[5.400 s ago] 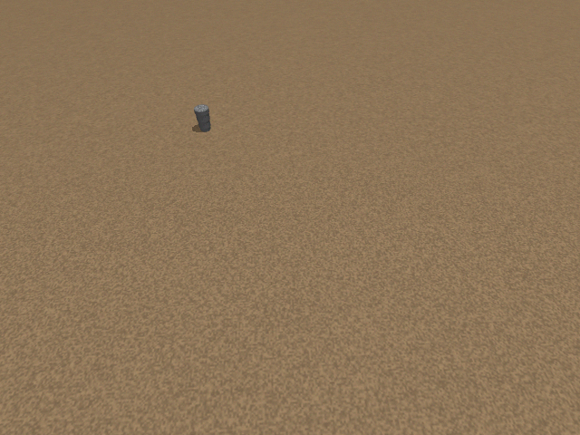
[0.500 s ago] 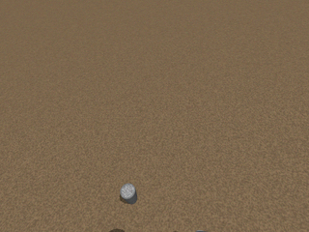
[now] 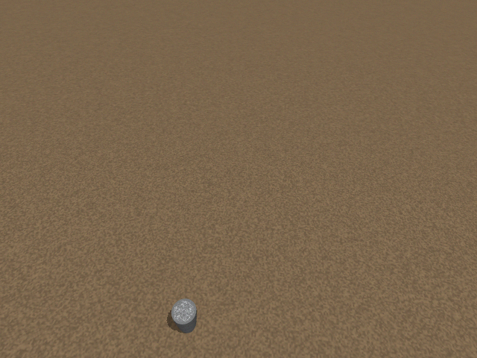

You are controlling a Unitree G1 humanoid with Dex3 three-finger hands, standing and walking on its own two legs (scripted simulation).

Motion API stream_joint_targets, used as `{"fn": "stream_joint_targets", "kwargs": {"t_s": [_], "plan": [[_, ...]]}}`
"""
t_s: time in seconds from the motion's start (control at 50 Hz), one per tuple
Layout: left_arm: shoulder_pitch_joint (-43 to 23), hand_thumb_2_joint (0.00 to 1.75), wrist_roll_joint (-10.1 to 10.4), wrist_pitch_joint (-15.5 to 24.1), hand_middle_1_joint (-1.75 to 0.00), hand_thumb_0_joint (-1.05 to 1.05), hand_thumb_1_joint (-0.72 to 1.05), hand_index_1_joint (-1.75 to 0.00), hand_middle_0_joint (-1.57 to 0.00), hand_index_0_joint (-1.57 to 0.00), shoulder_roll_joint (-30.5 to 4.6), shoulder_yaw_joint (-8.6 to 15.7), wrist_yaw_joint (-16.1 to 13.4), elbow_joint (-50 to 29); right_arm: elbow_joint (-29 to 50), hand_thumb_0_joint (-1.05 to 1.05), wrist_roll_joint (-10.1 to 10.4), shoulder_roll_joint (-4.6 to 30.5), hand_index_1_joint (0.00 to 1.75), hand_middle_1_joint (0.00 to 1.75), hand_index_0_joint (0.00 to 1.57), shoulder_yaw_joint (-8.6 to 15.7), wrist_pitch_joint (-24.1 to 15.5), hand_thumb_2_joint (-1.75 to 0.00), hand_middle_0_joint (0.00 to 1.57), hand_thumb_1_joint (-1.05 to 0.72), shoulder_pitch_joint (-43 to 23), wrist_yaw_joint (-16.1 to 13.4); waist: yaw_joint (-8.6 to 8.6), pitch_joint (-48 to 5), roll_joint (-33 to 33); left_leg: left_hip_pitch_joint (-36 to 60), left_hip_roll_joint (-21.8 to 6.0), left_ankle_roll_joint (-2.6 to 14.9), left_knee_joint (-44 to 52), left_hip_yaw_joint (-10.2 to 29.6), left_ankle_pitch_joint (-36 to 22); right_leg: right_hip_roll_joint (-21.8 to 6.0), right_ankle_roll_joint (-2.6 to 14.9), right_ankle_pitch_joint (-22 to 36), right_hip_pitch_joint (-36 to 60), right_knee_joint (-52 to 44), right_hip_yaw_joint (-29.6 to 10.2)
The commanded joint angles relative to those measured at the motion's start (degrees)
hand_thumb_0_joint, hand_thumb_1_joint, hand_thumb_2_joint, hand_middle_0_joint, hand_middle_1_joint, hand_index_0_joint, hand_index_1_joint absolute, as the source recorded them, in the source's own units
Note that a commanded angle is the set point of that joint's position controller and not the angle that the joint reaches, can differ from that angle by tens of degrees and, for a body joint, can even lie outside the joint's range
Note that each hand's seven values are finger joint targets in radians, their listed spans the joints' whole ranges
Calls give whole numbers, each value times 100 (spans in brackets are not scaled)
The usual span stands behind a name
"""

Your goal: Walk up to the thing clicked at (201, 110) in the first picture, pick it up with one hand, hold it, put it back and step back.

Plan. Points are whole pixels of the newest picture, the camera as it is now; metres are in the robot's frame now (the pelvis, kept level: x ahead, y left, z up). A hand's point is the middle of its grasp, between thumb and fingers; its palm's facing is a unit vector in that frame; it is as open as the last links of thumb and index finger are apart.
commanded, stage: walk up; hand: left
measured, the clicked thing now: (185, 317) +0.41 +0.20 -0.69
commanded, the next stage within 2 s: stand in 1.34 s
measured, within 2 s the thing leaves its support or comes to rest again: neither
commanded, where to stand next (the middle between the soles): +0.07 -0.01 m, yaw -1 degrees
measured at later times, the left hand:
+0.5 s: hand out of the picture +0.11 +0.25 -0.13, palm faces +0.02 -0.93 -0.36, open 7.4 cm
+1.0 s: hand out of the picture +0.12 +0.25 -0.14, palm faces -0.01 -0.94 -0.33, open 7.4 cm
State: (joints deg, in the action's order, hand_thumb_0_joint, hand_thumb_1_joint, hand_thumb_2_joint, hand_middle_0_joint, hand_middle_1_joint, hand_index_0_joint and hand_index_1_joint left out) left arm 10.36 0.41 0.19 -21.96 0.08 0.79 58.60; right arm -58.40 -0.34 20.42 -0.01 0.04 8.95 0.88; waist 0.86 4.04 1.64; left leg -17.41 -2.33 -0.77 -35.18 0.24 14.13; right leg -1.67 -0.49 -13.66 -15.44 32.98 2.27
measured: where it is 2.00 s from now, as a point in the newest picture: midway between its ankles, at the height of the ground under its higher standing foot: outside the picture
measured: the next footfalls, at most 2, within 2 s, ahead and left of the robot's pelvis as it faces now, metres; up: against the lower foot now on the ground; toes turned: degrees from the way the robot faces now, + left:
none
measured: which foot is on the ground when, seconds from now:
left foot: down 0.00-1.00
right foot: down 0.00-1.00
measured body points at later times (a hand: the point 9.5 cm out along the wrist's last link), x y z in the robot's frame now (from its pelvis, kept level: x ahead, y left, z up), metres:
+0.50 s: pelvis +0.03 -0.01 +0.02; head +0.04 -0.01 +0.47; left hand +0.11 +0.30 -0.11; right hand +0.14 -0.30 -0.11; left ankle +0.06 +0.13 -0.73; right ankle +0.05 -0.14 -0.73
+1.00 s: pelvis +0.04 +0.00 +0.02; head +0.04 +0.00 +0.47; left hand +0.12 +0.30 -0.11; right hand +0.10 -0.30 -0.11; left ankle +0.06 +0.13 -0.73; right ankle +0.05 -0.14 -0.73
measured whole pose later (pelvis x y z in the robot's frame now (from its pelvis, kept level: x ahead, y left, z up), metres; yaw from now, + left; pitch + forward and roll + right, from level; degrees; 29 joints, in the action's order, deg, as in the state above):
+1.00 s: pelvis +0.04 +0.00 +0.02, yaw +0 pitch -2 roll +0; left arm 4.3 -0.3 0.0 -19.9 0.6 0.8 67.0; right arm -67.4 -0.1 19.8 0.0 -0.1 5.5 0.4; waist -0.4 3.0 -0.1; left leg -8.3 -1.4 -0.9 -19.3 -0.3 8.7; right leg -2.2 -1.6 -9.0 -6.9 18.3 2.1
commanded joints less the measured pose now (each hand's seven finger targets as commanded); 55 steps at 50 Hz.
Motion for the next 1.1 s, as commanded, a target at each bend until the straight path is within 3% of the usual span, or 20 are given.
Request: {"fn": "stream_joint_targets", "kwargs": {"t_s": [0.0, 0.08, 0.16, 0.28, 0.5, 0.72, 0.88, 0.98, 1.08], "plan": [[-94, 90, -35, 142, -30, 0, 90, -30, -20, -20, -1187, 269, -69, -57, 312, 0, -3, 1412, 30, 30, 20, 291, -102, -90, 20, -90, -573, -48, 57, 42, -949, -600, -613, 337, 1745, 1040, 2187, -288, 239, -1178, 106, -917, -564], [-284, 90, -45, 216, -30, 0, 90, -30, -20, -20, -1171, 240, -62, 113, 156, 0, 28, 1310, 30, 30, 20, 274, -140, -90, 20, -90, -595, -38, -34, -125, -488, 135, -480, 302, 1385, 825, 1010, -468, 261, -840, -133, -1361, -764], [-532, 90, -40, 281, -30, 0, 90, -30, -20, -20, -1147, 209, -74, 202, -26, 0, 63, 1263, 30, 30, 20, 256, -186, -90, 20, -90, -515, -50, -150, -574, -149, 673, -447, 279, 1291, 610, -159, -624, 218, 252, 177, -1403, -741], [-505, 90, 1, 259, -30, 0, 90, -30, -20, -20, -1078, 208, -99, 413, -205, 0, 102, 1217, 30, 30, 20, 248, -180, -90, 20, -90, -687, -82, -56, -821, 25, 1067, -507, 251, 1320, 482, -1406, -677, 146, 1220, 581, -1411, -565], [-808, 90, -35, 178, -30, 0, 90, -30, -20, -20, -1040, 227, -112, 513, -445, 0, 52, 1160, 30, 30, 20, 222, -137, -90, 20, -90, -872, -82, -35, -514, -83, 977, -485, 164, 1759, 438, -1090, -665, 74, 761, 709, -1733, -524], [-969, 90, -68, 144, -30, 0, 90, -30, -20, -20, -1021, 265, -88, 507, -514, 0, 17, 1173, 30, 30, 20, 215, -167, -90, 20, -90, -850, -90, -62, -514, -275, 780, -480, 125, 2000, 464, -704, -610, 83, 598, 934, -1785, -511], [-994, 90, -83, 138, -30, 0, 90, -30, -20, -20, -992, 275, -85, 478, -522, 0, 4, 1192, 30, 30, 20, 223, -178, -90, 20, -90, -727, -103, -103, -724, -214, 879, -501, 163, 1945, 426, -836, -620, 83, 786, 1067, -1763, -493], [-908, 90, -68, 133, -30, 0, 90, -30, -20, -20, -958, 269, -87, 507, -512, 0, 12, 1170, 30, 30, 20, 220, -167, -90, 20, -90, -710, -105, -92, -593, -181, 943, -486, 152, 1913, 427, -900, -592, 71, 716, 889, -1792, -490], [-887, 90, -57, 117, -30, 0, 90, -30, -20, -20, -957, 266, -81, 503, -517, 0, 5, 1185, 30, 30, 20, 220, -159, -90, 20, -90, -690, -103, -85, -464, -253, 823, -485, 150, 2041, 493, -576, -587, 76, 612, 874, -1758, -494]]}}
